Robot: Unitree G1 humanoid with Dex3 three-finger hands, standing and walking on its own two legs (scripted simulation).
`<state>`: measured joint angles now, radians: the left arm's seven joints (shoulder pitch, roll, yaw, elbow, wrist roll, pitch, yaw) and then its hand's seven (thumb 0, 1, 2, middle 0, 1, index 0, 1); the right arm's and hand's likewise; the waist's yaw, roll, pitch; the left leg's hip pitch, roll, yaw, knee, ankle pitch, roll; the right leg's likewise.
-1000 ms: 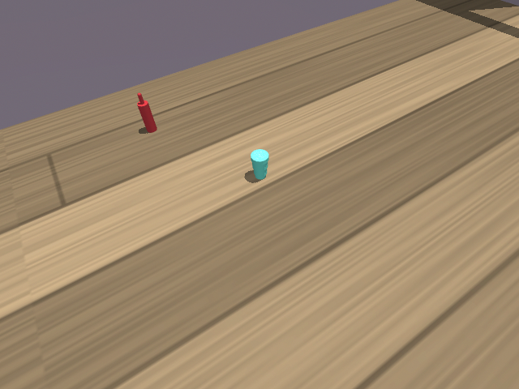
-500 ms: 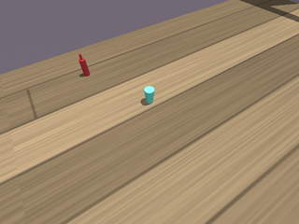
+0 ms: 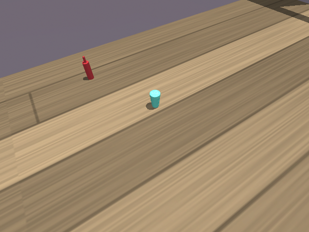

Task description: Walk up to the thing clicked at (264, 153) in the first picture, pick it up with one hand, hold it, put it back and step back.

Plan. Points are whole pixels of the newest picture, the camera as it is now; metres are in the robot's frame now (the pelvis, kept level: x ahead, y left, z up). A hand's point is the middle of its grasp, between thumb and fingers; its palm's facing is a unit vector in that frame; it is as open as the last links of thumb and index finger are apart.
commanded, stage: stand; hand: left
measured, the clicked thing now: (155, 99) +1.23 +0.06 -0.71
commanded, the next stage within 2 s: walk up in 0.12 s
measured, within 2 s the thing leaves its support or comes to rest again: neither
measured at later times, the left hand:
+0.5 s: hand (90, 230) +0.16 +0.22 -0.15, palm faces -0.08 -0.90 -0.42, open 7.4 cm
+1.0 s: hand (107, 162) +0.37 +0.21 -0.16, palm faces -0.17 -0.92 -0.35, open 7.4 cm
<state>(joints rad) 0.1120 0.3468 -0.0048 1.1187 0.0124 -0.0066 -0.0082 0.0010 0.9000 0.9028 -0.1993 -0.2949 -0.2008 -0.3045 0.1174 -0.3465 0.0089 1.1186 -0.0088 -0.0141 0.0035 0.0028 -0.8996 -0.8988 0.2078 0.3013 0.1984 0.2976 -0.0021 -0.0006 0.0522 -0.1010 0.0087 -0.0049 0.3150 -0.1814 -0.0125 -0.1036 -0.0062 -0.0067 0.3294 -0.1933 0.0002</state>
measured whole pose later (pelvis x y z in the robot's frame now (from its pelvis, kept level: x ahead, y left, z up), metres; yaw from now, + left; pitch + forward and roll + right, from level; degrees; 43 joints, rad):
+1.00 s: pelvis +0.29 -0.06 -0.02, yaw -7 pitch -3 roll +0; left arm 0.32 0.44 0.04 0.89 0.00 -0.05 -0.05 0.00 0.90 0.90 -0.20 -0.29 -0.20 -0.30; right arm 0.25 -0.37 -0.05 0.82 -0.01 -0.08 0.06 0.00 -0.90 -0.90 0.21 0.30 0.20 0.30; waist 0.00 -0.06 0.08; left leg -0.25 0.05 0.10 0.54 -0.23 0.01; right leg -0.42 -0.03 0.05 1.09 -0.39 -0.04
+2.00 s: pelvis +0.68 -0.09 -0.02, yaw -8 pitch -2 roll +1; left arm 0.25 0.42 0.05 0.86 0.02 -0.05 -0.07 0.00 0.90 0.90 -0.20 -0.29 -0.20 -0.30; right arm 0.38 -0.42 -0.04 0.82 -0.01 -0.06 0.05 0.00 -0.90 -0.90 0.21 0.30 0.20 0.30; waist -0.05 -0.01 0.09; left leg -0.15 0.03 0.10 0.56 -0.37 0.01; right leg -0.43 -0.08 -0.04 0.65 -0.22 -0.03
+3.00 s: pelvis +0.83 -0.10 -0.01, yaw -9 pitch -2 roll +0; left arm 0.10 0.37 0.00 1.08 0.00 -0.01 -0.01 0.00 0.90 0.90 -0.20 -0.30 -0.20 -0.30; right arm 0.10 -0.36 0.02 1.10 0.00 -0.03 0.02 0.00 -0.90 -0.90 0.21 0.30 0.20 0.30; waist 0.00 0.00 0.06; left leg -0.22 0.05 0.06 0.49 -0.23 -0.02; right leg -0.19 -0.04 -0.03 0.50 -0.27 0.02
